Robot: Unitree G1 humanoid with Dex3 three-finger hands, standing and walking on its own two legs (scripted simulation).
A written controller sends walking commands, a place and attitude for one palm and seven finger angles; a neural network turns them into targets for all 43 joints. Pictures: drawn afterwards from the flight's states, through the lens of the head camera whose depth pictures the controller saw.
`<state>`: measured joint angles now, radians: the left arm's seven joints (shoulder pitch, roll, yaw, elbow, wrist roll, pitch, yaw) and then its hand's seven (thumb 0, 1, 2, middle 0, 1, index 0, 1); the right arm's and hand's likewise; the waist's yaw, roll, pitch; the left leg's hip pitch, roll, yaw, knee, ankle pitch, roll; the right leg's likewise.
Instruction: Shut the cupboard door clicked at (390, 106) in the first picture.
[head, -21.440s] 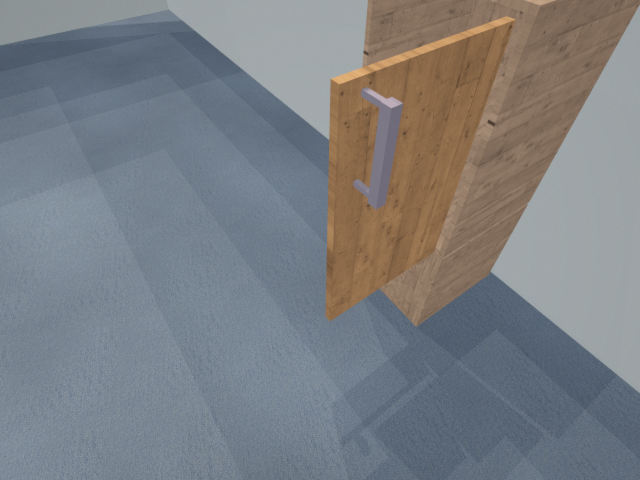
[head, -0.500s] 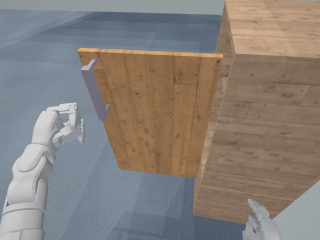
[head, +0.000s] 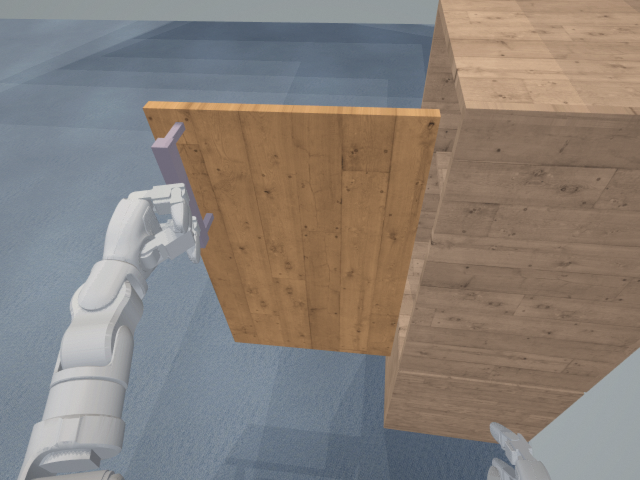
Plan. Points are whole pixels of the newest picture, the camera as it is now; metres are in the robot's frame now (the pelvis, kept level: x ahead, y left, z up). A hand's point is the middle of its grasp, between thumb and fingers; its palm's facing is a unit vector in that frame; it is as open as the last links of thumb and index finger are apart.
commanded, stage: bring the fist close to the handle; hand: left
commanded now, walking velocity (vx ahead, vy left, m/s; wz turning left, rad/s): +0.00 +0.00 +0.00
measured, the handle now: (189, 189) +0.45 +0.21 +0.14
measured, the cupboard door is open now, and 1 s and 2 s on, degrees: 91 82 64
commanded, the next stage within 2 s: push the door shut along its arc in 0.22 s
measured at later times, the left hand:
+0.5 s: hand (190, 235) +0.36 +0.18 +0.15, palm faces -0.01 -1.00 -0.07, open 3.1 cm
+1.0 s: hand (215, 195) +0.43 +0.16 +0.15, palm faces -0.18 -0.98 -0.06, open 3.1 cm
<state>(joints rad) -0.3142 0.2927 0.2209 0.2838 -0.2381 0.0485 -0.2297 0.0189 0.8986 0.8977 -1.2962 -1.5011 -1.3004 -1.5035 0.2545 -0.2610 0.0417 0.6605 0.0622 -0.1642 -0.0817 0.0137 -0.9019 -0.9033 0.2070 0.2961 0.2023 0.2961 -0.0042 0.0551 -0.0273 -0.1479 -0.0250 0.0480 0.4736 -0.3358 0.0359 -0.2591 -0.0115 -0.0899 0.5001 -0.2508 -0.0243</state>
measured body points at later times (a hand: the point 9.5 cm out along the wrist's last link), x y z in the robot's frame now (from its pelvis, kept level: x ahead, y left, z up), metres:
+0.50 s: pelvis -0.01 -0.02 +0.00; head -0.01 -0.04 +0.45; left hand +0.35 +0.23 +0.15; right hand +0.14 -0.27 -0.10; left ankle -0.05 +0.09 -0.74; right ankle +0.01 -0.10 -0.74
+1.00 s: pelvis -0.02 -0.01 -0.01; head +0.02 -0.03 +0.44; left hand +0.43 +0.22 +0.16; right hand +0.04 -0.29 -0.12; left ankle -0.05 +0.09 -0.74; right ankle +0.01 -0.10 -0.74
